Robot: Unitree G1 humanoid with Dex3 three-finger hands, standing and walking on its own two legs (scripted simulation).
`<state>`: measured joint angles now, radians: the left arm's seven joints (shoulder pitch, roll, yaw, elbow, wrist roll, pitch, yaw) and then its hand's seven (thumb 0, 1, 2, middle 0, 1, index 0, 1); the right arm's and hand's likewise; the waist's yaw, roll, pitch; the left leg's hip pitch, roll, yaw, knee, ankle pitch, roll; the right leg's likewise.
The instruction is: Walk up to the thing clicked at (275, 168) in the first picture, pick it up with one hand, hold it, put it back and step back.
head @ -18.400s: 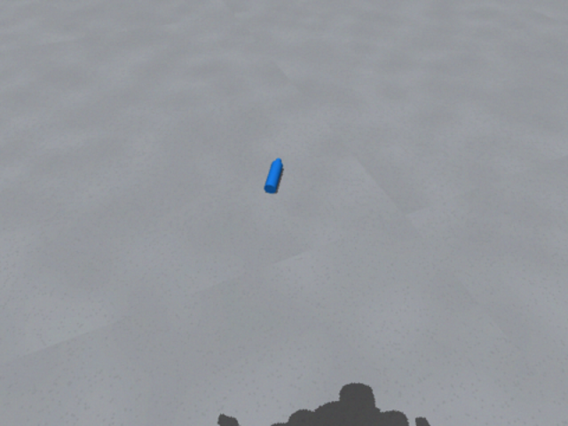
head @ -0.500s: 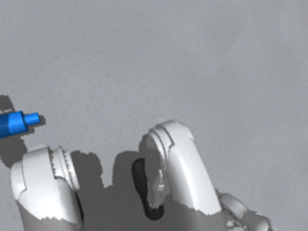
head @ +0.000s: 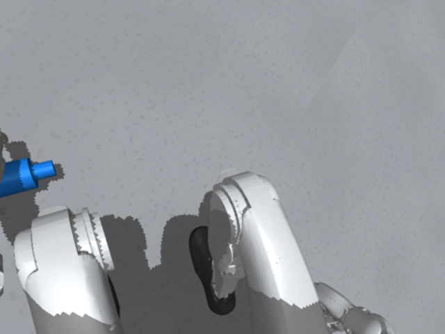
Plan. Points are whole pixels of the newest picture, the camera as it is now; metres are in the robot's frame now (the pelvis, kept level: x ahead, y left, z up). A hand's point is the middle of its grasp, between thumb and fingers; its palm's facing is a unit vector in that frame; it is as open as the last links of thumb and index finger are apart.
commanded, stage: close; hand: left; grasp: from above
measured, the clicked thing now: out of the picture +0.37 +0.31 -0.26
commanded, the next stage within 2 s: settle in 1.90 s
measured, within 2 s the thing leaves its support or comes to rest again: neither
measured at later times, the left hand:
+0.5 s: hand out of the picture +0.36 +0.32 -0.25, palm faces -0.48 -0.18 -0.86, open 12.3 cm
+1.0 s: hand out of the picture +0.37 +0.35 -0.25, palm faces -0.47 -0.19 -0.86, open 11.0 cm
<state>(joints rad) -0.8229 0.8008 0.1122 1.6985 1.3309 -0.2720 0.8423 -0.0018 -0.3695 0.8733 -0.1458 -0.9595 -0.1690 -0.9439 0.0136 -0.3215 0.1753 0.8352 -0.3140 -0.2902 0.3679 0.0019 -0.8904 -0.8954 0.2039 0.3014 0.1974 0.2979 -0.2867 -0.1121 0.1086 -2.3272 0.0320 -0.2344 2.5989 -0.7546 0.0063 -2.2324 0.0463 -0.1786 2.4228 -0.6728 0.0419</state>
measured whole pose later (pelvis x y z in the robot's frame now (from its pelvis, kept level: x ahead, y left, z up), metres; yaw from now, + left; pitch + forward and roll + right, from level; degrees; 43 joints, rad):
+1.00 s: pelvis +0.00 +0.00 +0.00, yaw +0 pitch +26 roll -13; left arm -0.87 0.91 0.16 1.70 1.20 -0.23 0.64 0.00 0.01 0.55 -0.43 -0.71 -0.45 -0.67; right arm 0.03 -0.36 0.18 0.80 -0.27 -0.33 0.37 0.00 -0.89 -0.90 0.20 0.30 0.19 0.30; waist -0.30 -0.11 0.15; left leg -2.33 0.02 -0.23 2.60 -0.75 0.00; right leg -2.23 0.04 -0.18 2.43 -0.67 0.04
